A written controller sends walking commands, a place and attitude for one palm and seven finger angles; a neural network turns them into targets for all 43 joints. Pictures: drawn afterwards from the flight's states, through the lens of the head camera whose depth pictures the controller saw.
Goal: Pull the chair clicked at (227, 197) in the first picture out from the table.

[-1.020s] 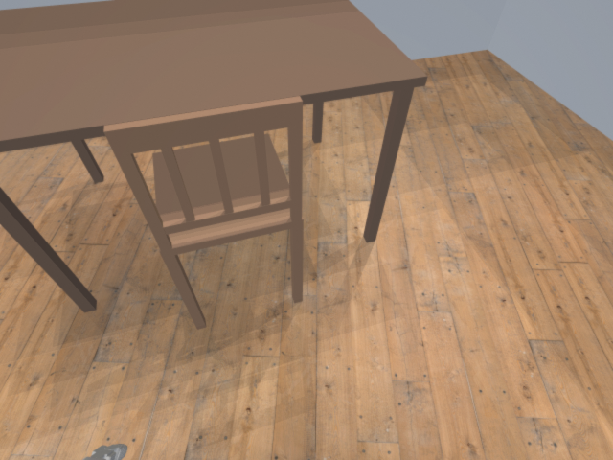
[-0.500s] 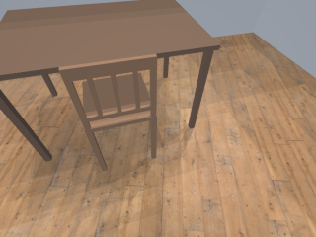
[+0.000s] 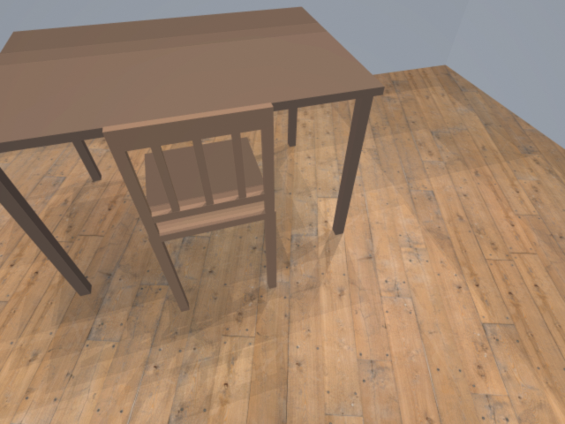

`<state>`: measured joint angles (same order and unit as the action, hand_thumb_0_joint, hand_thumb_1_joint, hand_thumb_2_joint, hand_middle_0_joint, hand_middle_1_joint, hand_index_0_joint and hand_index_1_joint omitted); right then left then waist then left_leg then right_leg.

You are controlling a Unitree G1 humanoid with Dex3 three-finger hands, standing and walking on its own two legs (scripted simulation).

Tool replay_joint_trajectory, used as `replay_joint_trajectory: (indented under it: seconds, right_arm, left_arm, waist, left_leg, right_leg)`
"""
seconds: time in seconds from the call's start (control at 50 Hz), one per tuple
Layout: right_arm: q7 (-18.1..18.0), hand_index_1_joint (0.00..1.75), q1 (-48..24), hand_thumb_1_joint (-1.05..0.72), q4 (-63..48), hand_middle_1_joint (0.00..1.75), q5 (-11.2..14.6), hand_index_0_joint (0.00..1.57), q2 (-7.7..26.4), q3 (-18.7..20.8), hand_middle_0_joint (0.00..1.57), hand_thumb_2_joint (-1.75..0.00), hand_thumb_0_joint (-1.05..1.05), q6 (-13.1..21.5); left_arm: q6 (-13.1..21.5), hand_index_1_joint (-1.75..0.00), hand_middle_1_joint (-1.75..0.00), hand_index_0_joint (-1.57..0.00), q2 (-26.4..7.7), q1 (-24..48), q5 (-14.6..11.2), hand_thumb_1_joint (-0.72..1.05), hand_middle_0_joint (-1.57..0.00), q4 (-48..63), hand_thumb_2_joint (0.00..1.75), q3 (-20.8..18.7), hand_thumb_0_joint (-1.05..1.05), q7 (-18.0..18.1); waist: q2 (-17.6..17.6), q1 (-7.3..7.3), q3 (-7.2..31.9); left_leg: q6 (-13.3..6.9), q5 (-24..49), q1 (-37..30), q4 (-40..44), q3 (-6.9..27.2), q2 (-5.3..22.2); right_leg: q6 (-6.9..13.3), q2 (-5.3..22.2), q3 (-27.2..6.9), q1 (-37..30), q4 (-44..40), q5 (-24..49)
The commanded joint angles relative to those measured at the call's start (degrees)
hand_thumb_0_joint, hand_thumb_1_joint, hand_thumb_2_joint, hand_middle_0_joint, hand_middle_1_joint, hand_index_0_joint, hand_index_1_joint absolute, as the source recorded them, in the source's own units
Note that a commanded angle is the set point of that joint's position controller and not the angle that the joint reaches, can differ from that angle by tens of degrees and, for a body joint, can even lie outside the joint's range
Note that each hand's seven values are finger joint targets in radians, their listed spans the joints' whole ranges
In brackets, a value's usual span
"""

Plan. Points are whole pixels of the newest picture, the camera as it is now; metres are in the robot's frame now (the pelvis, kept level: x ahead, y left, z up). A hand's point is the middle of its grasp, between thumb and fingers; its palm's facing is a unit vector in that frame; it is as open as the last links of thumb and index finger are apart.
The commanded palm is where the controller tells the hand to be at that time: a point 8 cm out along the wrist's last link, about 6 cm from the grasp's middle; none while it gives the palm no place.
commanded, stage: look at it before walking up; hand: left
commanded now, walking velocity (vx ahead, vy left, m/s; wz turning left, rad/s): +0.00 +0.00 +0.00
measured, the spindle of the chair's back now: (203, 173) +0.72 +0.25 -0.12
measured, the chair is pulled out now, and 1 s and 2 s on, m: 0.00 0.00 0.00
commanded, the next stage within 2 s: turn to face it in 0.42 s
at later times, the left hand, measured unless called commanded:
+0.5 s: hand out of the picture +0.06 +0.23 -0.16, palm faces -0.02 -0.95 -0.31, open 7.4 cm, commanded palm none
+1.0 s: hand out of the picture +0.02 +0.22 -0.18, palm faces +0.14 -0.96 -0.24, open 7.4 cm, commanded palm none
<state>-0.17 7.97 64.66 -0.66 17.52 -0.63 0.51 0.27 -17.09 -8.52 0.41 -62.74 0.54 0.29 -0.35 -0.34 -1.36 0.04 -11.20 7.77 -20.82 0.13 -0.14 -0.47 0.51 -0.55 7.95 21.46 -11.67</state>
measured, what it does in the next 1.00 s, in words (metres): lifts its right foot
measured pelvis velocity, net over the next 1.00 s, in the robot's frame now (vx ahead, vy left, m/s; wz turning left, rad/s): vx -0.02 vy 0.01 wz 0.14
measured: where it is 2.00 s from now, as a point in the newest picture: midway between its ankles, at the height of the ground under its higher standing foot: outside the picture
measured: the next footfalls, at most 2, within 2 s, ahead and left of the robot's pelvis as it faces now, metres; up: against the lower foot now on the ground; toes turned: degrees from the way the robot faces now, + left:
right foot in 1.18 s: +0.02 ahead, -0.12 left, +0.00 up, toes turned +12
left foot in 1.52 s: -0.07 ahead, +0.12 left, +0.00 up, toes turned +22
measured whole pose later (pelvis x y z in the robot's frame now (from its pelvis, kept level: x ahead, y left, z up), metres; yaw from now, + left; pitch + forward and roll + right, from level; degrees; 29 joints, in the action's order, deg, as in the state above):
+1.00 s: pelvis -0.02 +0.01 -0.01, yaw +8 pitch +0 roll +0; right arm -0.4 13.3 57.2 -1.4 10.6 1.0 -1.5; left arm -3.1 -13.4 -9.6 0.5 -56.2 -2.3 1.3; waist 1.0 -1.1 -4.2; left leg -2.1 -12.5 17.1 -30.2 3.9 -3.4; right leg -1.6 1.7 0.6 22.1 53.3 -27.8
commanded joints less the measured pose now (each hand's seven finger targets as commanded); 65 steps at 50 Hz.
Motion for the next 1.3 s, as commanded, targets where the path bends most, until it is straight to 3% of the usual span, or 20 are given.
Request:
replay_joint_trajectory:
  seconds: [0.0, 0.52, 0.6, 0.66, 0.74, 0.8, 0.82, 0.84, 0.86, 0.88, 0.92, 0.96, 1.06, 1.12, 1.14, 1.16, 1.18, 1.2, 1.24, 1.28]
  right_arm:
    - [-0.7, 0.30, -1.9, -0.90, -3.1, 0.30, 0.0, 0.20, 10.7, 2.1, 0.20, -0.90, 0.00, 1.3]
    - [-0.7, 0.30, -1.5, -0.90, -2.9, 0.30, 0.1, 0.20, 11.0, 1.9, 0.20, -0.90, 0.00, 1.3]
    - [-0.5, 0.30, 1.0, -0.90, -3.3, 0.30, 0.0, 0.20, 5.3, 1.1, 0.20, -0.90, 0.00, -0.2]
    - [-0.3, 0.30, 1.6, -0.90, -5.0, 0.30, -0.1, 0.20, 5.3, 1.7, 0.20, -0.90, 0.00, -1.0]
    - [-0.2, 0.30, 3.4, -0.90, -7.2, 0.30, -0.1, 0.20, 4.1, 3.0, 0.20, -0.90, 0.00, -1.8]
    - [0.0, 0.30, 6.0, -0.90, -8.3, 0.30, -0.2, 0.20, 3.0, 3.6, 0.20, -0.90, 0.00, -2.0]
    - [0.1, 0.30, 6.9, -0.90, -8.5, 0.30, -0.4, 0.20, 3.5, 3.7, 0.20, -0.90, 0.00, -1.8]
    - [0.1, 0.30, 8.1, -0.90, -8.8, 0.30, -0.9, 0.20, 5.9, 4.1, 0.20, -0.90, 0.00, -1.4]
    - [-0.3, 0.30, 10.0, -0.90, -8.9, 0.30, -1.0, 0.20, 8.0, 4.8, 0.20, -0.90, 0.00, -1.0]
    - [-1.0, 0.30, 10.4, -0.90, -9.0, 0.30, -0.8, 0.20, 8.0, 5.0, 0.20, -0.90, 0.00, -0.9]
    - [-1.5, 0.30, 7.1, -0.90, -10.3, 0.30, -0.7, 0.20, 6.7, 4.9, 0.20, -0.90, 0.00, -0.9]
    - [-1.6, 0.30, 6.1, -0.90, -11.0, 0.30, -0.7, 0.20, 6.0, 5.0, 0.20, -0.90, 0.00, -1.0]
    - [-1.4, 0.30, 6.9, -0.90, -10.9, 0.30, -0.9, 0.20, 5.7, 5.6, 0.20, -0.90, 0.00, -1.6]
    - [-0.9, 0.30, 5.5, -0.90, -11.4, 0.30, -0.3, 0.20, 4.1, 5.6, 0.20, -0.90, 0.00, -1.9]
    - [-0.5, 0.30, 5.6, -0.90, -11.7, 0.30, 0.3, 0.20, 1.4, 5.3, 0.20, -0.90, 0.00, -1.9]
    - [-0.3, 0.30, 5.9, -0.90, -13.1, 0.30, 0.3, 0.20, -1.5, 4.9, 0.20, -0.90, 0.00, -1.9]
    - [-0.3, 0.30, 4.4, -0.90, -13.4, 0.30, -0.4, 0.20, 0.6, 5.9, 0.20, -0.90, 0.00, -2.5]
    - [-0.1, 0.30, 3.2, -0.90, -12.9, 0.30, -0.6, 0.20, 0.6, 6.1, 0.20, -0.90, 0.00, -3.3]
    - [0.4, 0.30, 6.1, -0.90, -10.6, 0.30, -0.5, 0.20, 0.2, 6.1, 0.20, -0.90, 0.00, -3.5]
    - [0.5, 0.30, 6.3, -0.90, -10.2, 0.30, -0.4, 0.20, -1.1, 5.7, 0.20, -0.90, 0.00, -3.3]
  left_arm:
    - [1.2, -0.30, -0.30, -0.20, -11.3, 1.6, 0.3, 0.90, -0.20, 3.4, 0.90, -2.3, 0.00, 0.8]
    - [1.4, -0.30, -0.30, -0.20, -12.0, 1.1, 0.2, 0.90, -0.20, 3.1, 0.90, -2.5, 0.00, 0.7]
    - [-0.3, -0.30, -0.30, -0.20, -7.1, -1.9, 0.0, 0.90, -0.20, 3.2, 0.90, -2.0, 0.00, 1.4]
    - [-0.9, -0.30, -0.30, -0.20, -8.2, -2.8, 0.2, 0.90, -0.20, 4.7, 0.90, -2.9, 0.00, 1.6]
    - [-1.3, -0.30, -0.30, -0.20, -9.4, -2.8, 0.4, 0.90, -0.20, 7.7, 0.90, -4.2, 0.00, 1.9]
    - [-1.6, -0.30, -0.30, -0.20, -8.5, -0.7, 0.8, 0.90, -0.20, 10.2, 0.90, -4.5, 0.00, 2.1]
    - [-1.8, -0.30, -0.30, -0.20, -7.4, -0.4, 0.7, 0.90, -0.20, 10.8, 0.90, -4.5, 0.00, 1.9]
    - [-2.1, -0.30, -0.30, -0.20, -5.0, -0.1, 0.4, 0.90, -0.20, 11.5, 0.90, -4.2, 0.00, 1.7]
    - [-1.9, -0.30, -0.30, -0.20, -3.6, 1.0, 0.4, 0.90, -0.20, 12.6, 0.90, -4.0, 0.00, 1.8]
    - [-1.9, -0.30, -0.30, -0.20, -3.6, 0.8, 0.6, 0.90, -0.20, 12.7, 0.90, -4.2, 0.00, 2.0]
    - [-1.8, -0.30, -0.30, -0.20, -2.4, -0.7, 0.4, 0.90, -0.20, 11.6, 0.90, -4.5, 0.00, 1.6]
    - [-1.7, -0.30, -0.30, -0.20, -1.2, -1.4, 0.2, 0.90, -0.20, 11.3, 0.90, -4.3, 0.00, 1.2]
    - [-1.6, -0.30, -0.30, -0.20, 0.4, -3.7, -0.1, 0.90, -0.20, 11.1, 0.90, -4.1, 0.00, 1.4]
    - [-1.0, -0.30, -0.30, -0.20, -0.2, -8.6, -0.1, 0.90, -0.20, 9.9, 0.90, -4.4, 0.00, 1.8]
    - [-0.6, -0.30, -0.30, -0.20, -3.4, -9.3, 0.5, 0.90, -0.20, 9.7, 0.90, -5.0, 0.00, 2.2]
    - [-0.3, -0.30, -0.30, -0.20, -8.3, -8.8, 1.1, 0.90, -0.20, 10.6, 0.90, -6.0, 0.00, 2.4]
    - [-0.5, -0.30, -0.30, -0.20, -9.2, -7.6, 0.9, 0.90, -0.20, 11.8, 0.90, -5.9, 0.00, 2.3]
    - [-0.3, -0.30, -0.30, -0.20, -7.2, -5.8, 0.9, 0.90, -0.20, 12.0, 0.90, -5.9, 0.00, 2.5]
    - [0.0, -0.30, -0.30, -0.20, -4.6, -1.9, 0.9, 0.90, -0.20, 12.5, 0.90, -5.0, 0.00, 2.2]
    - [0.2, -0.30, -0.30, -0.20, -3.9, -2.7, 1.3, 0.90, -0.20, 12.5, 0.90, -5.0, 0.00, 2.2]
  waist:
    - [0.3, 0.24, 1.6]
    - [0.1, 0.17, 2.7]
    - [0.0, 0.50, 2.3]
    - [2.6, 0.97, 2.0]
    - [7.3, 0.34, 3.4]
    - [7.8, -1.08, 1.7]
    - [2.9, -1.53, 1.4]
    - [-8.1, -2.03, 0.4]
    - [-15.2, -2.65, 0.3]
    - [-13.2, -2.27, 1.3]
    - [-8.0, -0.38, 2.9]
    - [-6.0, -0.32, 4.2]
    - [-6.4, -0.49, 5.0]
    - [-5.3, 1.70, 5.7]
    - [2.2, 1.79, 4.7]
    - [14.3, 1.64, 2.5]
    - [11.7, 2.26, 1.5]
    - [12.4, 1.36, -1.0]
    - [9.1, -1.38, -3.6]
    - [8.6, -1.13, -3.6]
  left_leg:
    - [-1.3, 5.2, 0.0, 4.0, 5.4, 6.3]
    - [-1.1, 7.1, -0.7, 3.8, 5.4, 6.6]
    - [-0.5, 9.7, 3.2, 0.1, 5.3, 5.9]
    - [-0.4, 8.6, 7.6, -4.2, 5.2, 4.7]
    - [0.1, 3.3, 8.7, -14.4, 2.5, 2.0]
    - [-0.2, -0.2, 6.6, -12.8, 1.8, 2.8]
    - [-1.3, 5.1, 4.9, -8.2, 5.5, 4.4]
    - [-4.6, 10.0, 5.6, -1.5, 16.9, 9.9]
    - [-10.1, 16.2, 3.4, 4.6, 28.1, 15.9]
    - [-12.8, 17.4, 2.8, 5.2, 29.9, 16.9]
    - [-12.5, 15.2, 1.7, 3.1, 24.8, 14.3]
    - [-11.8, 15.2, 1.4, 2.3, 21.7, 12.2]
    - [-10.6, 14.7, 2.6, 1.4, 22.5, 10.5]
    - [-6.2, 6.8, 9.3, -2.2, 19.8, 6.3]
    - [-2.8, -1.9, 17.2, -8.9, 15.0, 2.0]
    - [0.7, -12.8, 23.9, -19.4, 4.7, -4.4]
    - [0.8, -18.8, 22.5, -30.8, 4.5, -3.2]
    - [0.6, -17.6, 22.1, -37.5, 5.6, -1.7]
    - [1.2, -11.9, 21.5, -44.9, 3.5, -0.1]
    - [1.7, -11.7, 20.2, -43.0, 1.5, 0.4]
  right_leg:
    - [1.4, 5.8, -5.5, 1.2, -3.9, 4.0]
    - [1.5, 6.1, -5.3, 0.1, -4.3, 6.3]
    - [0.3, 7.0, -3.2, 0.1, -0.2, 7.5]
    - [1.0, 8.8, -3.5, -0.4, 1.1, 7.4]
    - [5.5, 15.3, -6.3, 2.3, 0.7, 7.9]
    - [5.9, 16.2, -3.4, 7.7, 3.9, 5.7]
    - [3.5, 12.4, 0.1, 10.0, 8.5, 2.9]
    - [-0.2, 5.0, 5.2, 12.8, 18.0, -5.3]
    - [-1.8, 0.4, 4.7, 17.4, 28.2, -19.4]
    - [-1.0, 1.4, -0.1, 19.1, 35.1, -22.2]
    - [-1.2, 2.4, -1.7, 19.9, 37.9, -17.7]
    - [-1.6, 1.8, -0.5, 17.9, 33.7, -16.6]
    - [-1.5, -0.6, 0.8, 10.4, 19.4, -14.3]
    - [-1.3, -0.1, 1.1, -1.9, 1.3, -2.8]
    - [0.6, 7.5, -6.0, -7.3, -4.0, -3.8]
    - [5.8, 20.3, -18.4, -6.8, -7.9, -1.3]
    - [10.0, 25.1, -19.7, 1.7, -8.3, -0.9]
    - [10.0, 22.1, -18.3, 6.7, -8.6, -1.0]
    - [9.3, 17.2, -9.7, 8.6, -6.9, 1.4]
    - [9.1, 16.2, -6.0, 8.0, -5.8, 5.6]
